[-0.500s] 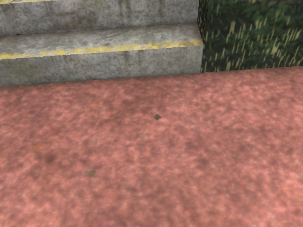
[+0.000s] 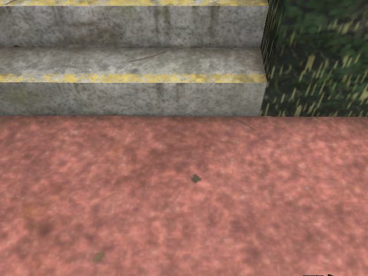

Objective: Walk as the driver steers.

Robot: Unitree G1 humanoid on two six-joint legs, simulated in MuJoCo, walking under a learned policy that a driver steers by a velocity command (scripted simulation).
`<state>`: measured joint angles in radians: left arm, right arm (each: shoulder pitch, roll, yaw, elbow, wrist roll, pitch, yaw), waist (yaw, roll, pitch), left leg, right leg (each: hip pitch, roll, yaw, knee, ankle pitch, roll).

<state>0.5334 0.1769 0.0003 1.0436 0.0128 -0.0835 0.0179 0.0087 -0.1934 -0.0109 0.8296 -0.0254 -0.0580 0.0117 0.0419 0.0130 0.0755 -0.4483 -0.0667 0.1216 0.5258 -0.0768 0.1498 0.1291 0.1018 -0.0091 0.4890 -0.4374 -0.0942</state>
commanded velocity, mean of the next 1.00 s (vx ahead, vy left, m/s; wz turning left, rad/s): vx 0.33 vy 0.00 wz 0.18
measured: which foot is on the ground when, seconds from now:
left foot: down 0.00-0.56, up 0.58-1.00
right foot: down 0.00-0.00, up 0.02-0.52, down 0.54-1.00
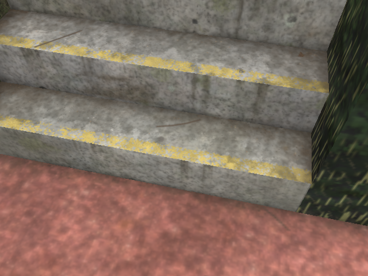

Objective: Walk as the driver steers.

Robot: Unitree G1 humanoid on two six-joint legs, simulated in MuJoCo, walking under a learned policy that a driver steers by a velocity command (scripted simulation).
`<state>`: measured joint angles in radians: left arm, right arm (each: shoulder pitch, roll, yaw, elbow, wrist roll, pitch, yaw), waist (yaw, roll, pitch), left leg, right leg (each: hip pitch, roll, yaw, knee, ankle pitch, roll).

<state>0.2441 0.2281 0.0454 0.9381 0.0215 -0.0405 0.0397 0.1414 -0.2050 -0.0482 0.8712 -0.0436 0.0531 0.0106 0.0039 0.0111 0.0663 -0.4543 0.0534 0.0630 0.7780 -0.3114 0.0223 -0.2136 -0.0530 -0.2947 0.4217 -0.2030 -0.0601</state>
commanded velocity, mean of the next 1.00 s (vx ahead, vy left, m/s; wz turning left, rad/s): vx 0.14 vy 0.00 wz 0.37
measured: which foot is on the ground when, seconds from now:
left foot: up 0.00-0.06, down 0.08-0.62, up 0.64-1.00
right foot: down 0.00-0.08, up 0.10-0.60, down 0.62-1.00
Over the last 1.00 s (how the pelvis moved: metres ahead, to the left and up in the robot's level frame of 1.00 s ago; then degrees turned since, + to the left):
0.38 -0.03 0.03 14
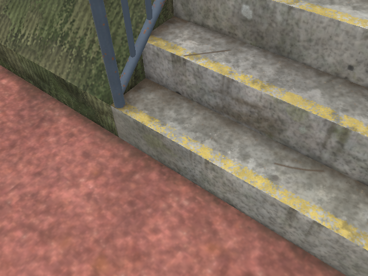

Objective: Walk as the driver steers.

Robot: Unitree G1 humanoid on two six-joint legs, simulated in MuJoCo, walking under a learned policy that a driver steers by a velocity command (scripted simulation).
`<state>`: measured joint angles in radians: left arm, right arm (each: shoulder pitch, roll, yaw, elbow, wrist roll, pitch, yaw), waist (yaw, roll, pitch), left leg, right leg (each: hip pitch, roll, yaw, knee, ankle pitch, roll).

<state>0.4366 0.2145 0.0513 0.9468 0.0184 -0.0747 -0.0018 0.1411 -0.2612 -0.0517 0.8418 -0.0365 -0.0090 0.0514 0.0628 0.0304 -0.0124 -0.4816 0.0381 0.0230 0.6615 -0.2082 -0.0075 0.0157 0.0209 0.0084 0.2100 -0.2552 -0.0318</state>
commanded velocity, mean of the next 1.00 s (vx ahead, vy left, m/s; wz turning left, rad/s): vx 0.48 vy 0.00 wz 0.01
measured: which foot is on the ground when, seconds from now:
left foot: up 0.00-0.06, down 0.08-0.62, up 0.64-1.00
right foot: down 0.00-0.10, up 0.12-0.58, down 0.60-1.00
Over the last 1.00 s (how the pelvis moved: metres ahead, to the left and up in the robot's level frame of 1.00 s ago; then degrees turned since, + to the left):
0.07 0.04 0.01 21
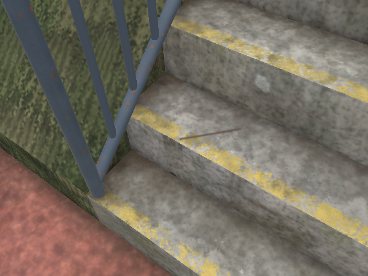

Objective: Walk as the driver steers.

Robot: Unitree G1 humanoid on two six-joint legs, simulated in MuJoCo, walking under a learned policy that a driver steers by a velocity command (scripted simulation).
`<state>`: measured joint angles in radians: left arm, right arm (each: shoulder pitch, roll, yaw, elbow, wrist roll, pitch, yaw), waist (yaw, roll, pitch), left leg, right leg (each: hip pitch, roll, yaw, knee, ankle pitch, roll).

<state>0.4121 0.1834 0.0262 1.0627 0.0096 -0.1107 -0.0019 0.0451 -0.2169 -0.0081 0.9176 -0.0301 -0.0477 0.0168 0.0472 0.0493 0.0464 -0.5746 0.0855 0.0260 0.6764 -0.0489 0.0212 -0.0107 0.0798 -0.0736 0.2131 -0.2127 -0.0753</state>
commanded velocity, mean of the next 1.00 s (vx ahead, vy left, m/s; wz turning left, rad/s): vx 0.17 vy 0.00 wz -0.48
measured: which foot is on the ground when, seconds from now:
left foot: up 0.00-0.10, down 0.12-0.54, up 0.56-1.00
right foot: down 0.00-0.12, up 0.14-0.52, down 0.54-1.00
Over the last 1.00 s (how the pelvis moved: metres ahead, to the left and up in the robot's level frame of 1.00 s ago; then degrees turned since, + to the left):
0.49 0.03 0.00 0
